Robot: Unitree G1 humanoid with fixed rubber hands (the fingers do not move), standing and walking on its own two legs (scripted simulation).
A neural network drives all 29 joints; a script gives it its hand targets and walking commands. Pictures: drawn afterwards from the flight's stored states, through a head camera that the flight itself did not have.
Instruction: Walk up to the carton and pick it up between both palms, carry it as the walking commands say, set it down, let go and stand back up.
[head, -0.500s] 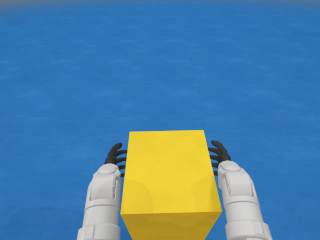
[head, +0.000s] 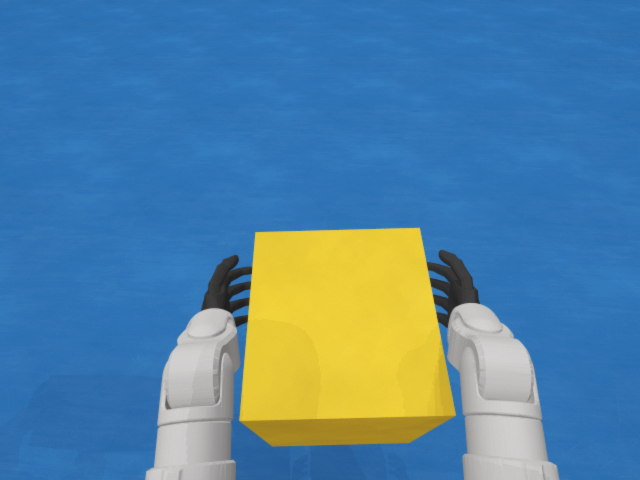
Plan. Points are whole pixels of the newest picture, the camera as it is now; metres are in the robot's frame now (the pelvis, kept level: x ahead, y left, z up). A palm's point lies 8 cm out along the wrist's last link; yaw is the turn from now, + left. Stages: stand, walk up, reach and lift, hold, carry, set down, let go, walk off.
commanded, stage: carry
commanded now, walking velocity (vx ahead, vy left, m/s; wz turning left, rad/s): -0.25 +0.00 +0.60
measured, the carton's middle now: (339, 347) +0.30 -0.01 +0.00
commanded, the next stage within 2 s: none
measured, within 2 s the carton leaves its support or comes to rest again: neither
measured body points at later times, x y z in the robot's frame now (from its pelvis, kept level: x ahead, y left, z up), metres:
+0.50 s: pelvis -0.12 -0.02 +0.02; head -0.14 -0.05 +0.47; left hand +0.10 +0.16 +0.12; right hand +0.16 -0.13 +0.11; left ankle -0.17 +0.09 -0.63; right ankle -0.06 -0.10 -0.72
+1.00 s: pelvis -0.28 -0.06 +0.01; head -0.28 -0.07 +0.46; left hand -0.13 +0.19 +0.10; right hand +0.01 -0.07 +0.09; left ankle -0.23 +0.09 -0.72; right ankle -0.26 -0.16 -0.71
